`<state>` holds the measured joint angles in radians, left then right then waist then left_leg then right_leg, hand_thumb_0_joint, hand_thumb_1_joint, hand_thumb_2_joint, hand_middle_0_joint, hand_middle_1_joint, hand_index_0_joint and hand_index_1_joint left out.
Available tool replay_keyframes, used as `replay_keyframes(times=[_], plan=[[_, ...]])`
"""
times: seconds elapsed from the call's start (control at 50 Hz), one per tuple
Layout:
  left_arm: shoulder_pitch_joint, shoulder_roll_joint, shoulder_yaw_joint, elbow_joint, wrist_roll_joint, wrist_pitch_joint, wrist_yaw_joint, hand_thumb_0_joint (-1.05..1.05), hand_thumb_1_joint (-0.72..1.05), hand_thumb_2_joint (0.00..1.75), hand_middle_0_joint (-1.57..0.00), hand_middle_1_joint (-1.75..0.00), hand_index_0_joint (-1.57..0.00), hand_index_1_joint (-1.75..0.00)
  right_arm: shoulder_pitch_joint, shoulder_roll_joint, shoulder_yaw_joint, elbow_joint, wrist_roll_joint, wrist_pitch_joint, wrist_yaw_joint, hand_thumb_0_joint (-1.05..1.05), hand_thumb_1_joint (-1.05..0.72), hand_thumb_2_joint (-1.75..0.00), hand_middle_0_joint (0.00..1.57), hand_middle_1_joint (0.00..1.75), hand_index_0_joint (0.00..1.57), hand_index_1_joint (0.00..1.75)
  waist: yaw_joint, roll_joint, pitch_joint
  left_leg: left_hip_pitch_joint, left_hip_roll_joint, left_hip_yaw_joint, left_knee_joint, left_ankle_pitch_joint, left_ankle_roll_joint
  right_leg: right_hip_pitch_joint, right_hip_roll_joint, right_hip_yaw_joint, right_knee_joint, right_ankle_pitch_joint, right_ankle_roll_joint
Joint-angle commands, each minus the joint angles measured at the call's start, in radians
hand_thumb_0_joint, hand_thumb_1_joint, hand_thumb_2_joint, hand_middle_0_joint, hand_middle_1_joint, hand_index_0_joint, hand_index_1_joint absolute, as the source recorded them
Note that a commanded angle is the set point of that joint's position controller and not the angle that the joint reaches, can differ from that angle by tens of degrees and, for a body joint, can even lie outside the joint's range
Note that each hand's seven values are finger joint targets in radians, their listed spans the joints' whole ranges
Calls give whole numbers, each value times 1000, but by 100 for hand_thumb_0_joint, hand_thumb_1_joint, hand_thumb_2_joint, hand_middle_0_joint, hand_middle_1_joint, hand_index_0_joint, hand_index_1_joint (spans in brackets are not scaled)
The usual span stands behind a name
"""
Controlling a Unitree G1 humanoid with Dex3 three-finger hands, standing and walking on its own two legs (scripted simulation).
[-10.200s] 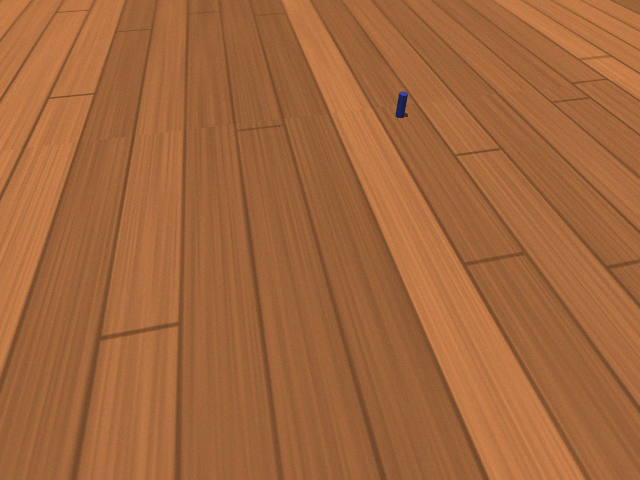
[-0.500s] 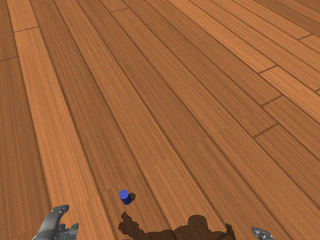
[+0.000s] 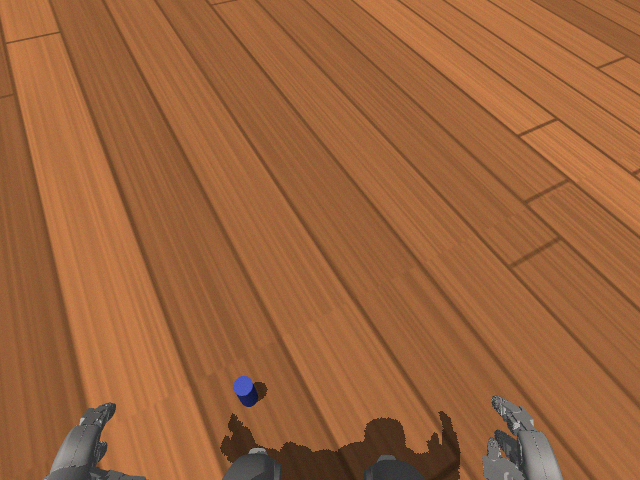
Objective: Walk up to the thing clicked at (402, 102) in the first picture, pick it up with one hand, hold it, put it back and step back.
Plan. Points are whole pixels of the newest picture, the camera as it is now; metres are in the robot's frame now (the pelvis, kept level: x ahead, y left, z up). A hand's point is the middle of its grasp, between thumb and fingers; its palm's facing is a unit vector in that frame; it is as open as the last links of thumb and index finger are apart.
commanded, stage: go down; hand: left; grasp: from the side
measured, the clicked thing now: (246, 392) +0.36 +0.19 -0.65
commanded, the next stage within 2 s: none
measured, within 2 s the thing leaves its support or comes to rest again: neither
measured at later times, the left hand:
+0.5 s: hand (120, 473) +0.14 +0.27 -0.15, palm faces +0.05 -0.94 -0.33, open 17.2 cm
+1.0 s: hand (128, 410) +0.24 +0.32 -0.24, palm faces +0.09 -0.96 -0.25, open 17.0 cm
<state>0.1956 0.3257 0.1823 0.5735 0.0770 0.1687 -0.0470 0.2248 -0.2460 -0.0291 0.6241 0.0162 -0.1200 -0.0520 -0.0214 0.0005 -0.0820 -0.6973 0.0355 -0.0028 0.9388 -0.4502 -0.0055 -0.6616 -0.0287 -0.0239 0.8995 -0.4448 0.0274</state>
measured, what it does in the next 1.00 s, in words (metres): lowers itself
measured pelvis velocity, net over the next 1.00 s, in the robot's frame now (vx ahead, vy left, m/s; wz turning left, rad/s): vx -0.06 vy -0.01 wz -0.03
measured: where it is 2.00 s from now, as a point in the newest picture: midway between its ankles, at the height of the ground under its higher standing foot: outside the picture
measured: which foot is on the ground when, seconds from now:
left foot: down 0.00-1.00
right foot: down 0.00-1.00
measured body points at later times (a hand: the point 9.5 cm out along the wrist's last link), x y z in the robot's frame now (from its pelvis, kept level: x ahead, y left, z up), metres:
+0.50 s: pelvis -0.01 +0.00 -0.05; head +0.09 +0.02 +0.39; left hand +0.14 +0.32 -0.13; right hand +0.16 -0.25 -0.13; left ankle +0.01 +0.12 -0.69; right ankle +0.00 -0.14 -0.69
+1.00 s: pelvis -0.06 -0.01 -0.18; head +0.11 +0.02 +0.24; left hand +0.23 +0.37 -0.22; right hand +0.11 -0.27 -0.29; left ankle +0.00 +0.12 -0.69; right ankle +0.00 -0.14 -0.69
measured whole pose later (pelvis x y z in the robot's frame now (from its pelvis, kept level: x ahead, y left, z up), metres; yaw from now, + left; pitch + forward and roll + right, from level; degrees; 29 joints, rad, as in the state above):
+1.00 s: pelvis -0.06 -0.01 -0.18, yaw -2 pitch +30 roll -3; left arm -0.12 0.54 0.51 0.71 -0.10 -0.23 -0.38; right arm 0.14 -0.28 0.01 0.61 0.00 -0.17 -0.04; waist -0.03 0.00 -0.17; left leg -1.61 0.04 -0.06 1.73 -0.65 -0.02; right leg -1.56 -0.02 -0.04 1.69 -0.66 0.02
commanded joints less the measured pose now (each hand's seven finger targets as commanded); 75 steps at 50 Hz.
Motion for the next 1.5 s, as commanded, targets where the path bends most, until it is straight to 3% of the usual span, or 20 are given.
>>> replay_keyframes(times=[0.0,0.16,0.3,0.44,0.48,0.5,0.54,0.56,0.66,0.72,0.76,0.8,0.84,0.88,0.9,1.04,1.08,1.18,1.32,1.48], plan=[[26,196,64,-227,1,24,8,0,-59,18,-8,-24,-8,-23,1,-154,-52,-151,-1,-60,-25,0,-82,-88,20,30,20,30,-11,84,-200,140,-15,-13,-104,307,1,38,39,-23,-71,242,-42],[98,203,103,-305,-23,62,-6,0,-61,10,-9,-16,-9,-16,5,-141,-46,-187,-8,-92,-41,0,-85,-88,20,30,20,30,-20,58,-217,37,-16,-17,-15,248,13,-23,36,-26,-11,209,-37],[169,218,141,-359,-41,24,-29,0,-54,9,-8,-11,-8,-12,18,-141,-53,-197,-14,-108,-40,0,-86,-89,20,30,20,30,-9,86,-293,-3,-11,-28,60,346,9,-66,36,-28,86,267,-44],[227,220,181,-359,-63,-16,-47,0,-54,9,-7,-9,-6,-10,7,-136,-56,-211,-17,-111,-31,0,-89,-90,20,30,20,30,4,82,-293,-90,-18,-26,108,242,14,-129,34,-25,123,191,-45],[204,237,191,-332,-66,-30,-58,0,-52,8,-7,-8,-6,-9,1,-146,-58,-213,-17,-113,-28,0,-90,-90,20,30,20,30,-13,74,-282,-119,-13,-33,116,200,13,-164,38,-26,140,156,-45],[109,251,182,-412,-73,-53,-66,0,-53,8,-7,-8,-6,-9,-2,-147,-57,-216,-17,-119,-27,0,-90,-90,20,30,20,30,-15,106,-289,-129,-14,-32,136,207,13,-189,34,-23,159,163,-46],[60,254,210,-275,-80,-90,-77,0,-51,8,-7,-8,-6,-9,-4,-151,-56,-199,-17,-123,-26,0,-91,-90,20,30,20,30,-40,45,-230,-221,-14,-28,189,128,22,-262,33,-19,189,106,-42],[-38,274,224,-283,-93,-132,-87,0,-52,9,-7,-10,-6,-10,-14,-153,-55,-192,-18,-131,-22,0,-92,-90,20,30,20,30,-44,52,-212,-277,-15,-28,220,83,24,-320,31,-17,219,67,-41],[-185,343,288,-150,-140,-333,-187,0,-54,12,-6,-14,-6,-13,-23,-187,-60,-172,-20,-162,-14,0,-93,-90,20,30,20,30,-26,90,-339,-384,-14,-58,335,-39,19,-512,23,-6,402,-47,-48],[-242,406,309,-206,-156,-400,-256,0,-48,14,-4,-14,-4,-14,-13,-210,-64,-164,-21,-153,-18,0,-89,-90,20,30,20,30,-3,189,-484,-327,-4,-81,355,-30,3,-571,19,1,464,-45,-54],[-245,423,332,-124,-164,-413,-276,0,-49,15,-5,-14,-4,-14,-18,-228,-60,-146,-19,-141,-15,0,-88,-90,20,30,20,30,12,201,-486,-341,3,-102,364,-35,-2,-642,25,-18,519,-44,-53],[-278,482,398,-77,-172,-427,-280,0,-48,16,-4,-14,-4,-15,-16,-235,-52,-132,-16,-128,-14,0,-88,-90,20,30,20,30,35,184,-533,-379,-6,-97,425,23,3,-668,25,-20,548,-19,-56],[-235,495,431,-36,-182,-432,-287,0,-47,15,-5,-14,-4,-14,-19,-228,-45,-135,-15,-116,-11,0,-88,-90,20,30,20,30,56,139,-562,-430,-17,-77,472,64,13,-634,26,-14,550,10,-59],[-224,486,446,6,-195,-430,-306,0,-48,15,-4,-13,-4,-13,-18,-234,-43,-118,-13,-103,-6,0,-88,-90,20,30,20,30,59,115,-584,-449,-19,-70,512,142,18,-631,28,-17,575,62,-63],[-259,524,465,0,-196,-437,-315,0,-46,16,-4,-13,-3,-13,-23,-235,-42,-119,-15,-99,-4,0,-88,-90,20,30,20,30,57,114,-597,-472,-22,-67,532,143,21,-631,27,-14,589,64,-62],[-532,569,482,82,-222,-542,-402,0,-42,15,-4,-13,-4,-13,-22,-236,-38,-72,-23,-98,3,0,-88,-90,20,30,20,30,-11,56,-572,-667,-18,-46,676,44,41,-716,31,9,654,10,-52],[-607,590,476,108,-222,-575,-430,0,-41,14,-4,-13,-4,-12,-26,-246,-41,-61,-26,-102,2,0,-88,-90,20,30,20,30,-21,81,-536,-700,-13,-49,675,-83,35,-784,32,14,660,-99,-55],[-662,698,523,159,-221,-606,-476,0,-45,11,-5,-12,-4,-11,-20,-253,-16,-65,-33,-100,1,0,-88,-90,20,30,20,30,3,102,-598,-761,-15,-44,704,-164,31,-790,33,20,679,-181,-54],[-643,768,591,183,-235,-604,-503,0,-45,12,-4,-11,-4,-11,-28,-285,-1,-48,-28,-87,-1,0,-89,-90,20,30,20,30,42,192,-642,-725,-9,-75,721,-110,19,-902,41,-40,811,-116,-68],[-734,755,590,204,-264,-623,-549,0,-47,11,-4,-9,-4,-9,-29,-294,2,-30,-29,-86,3,0,-90,-90,20,30,20,30,-9,170,-584,-797,-5,-88,806,-99,24,-997,40,-53,880,-101,-68]])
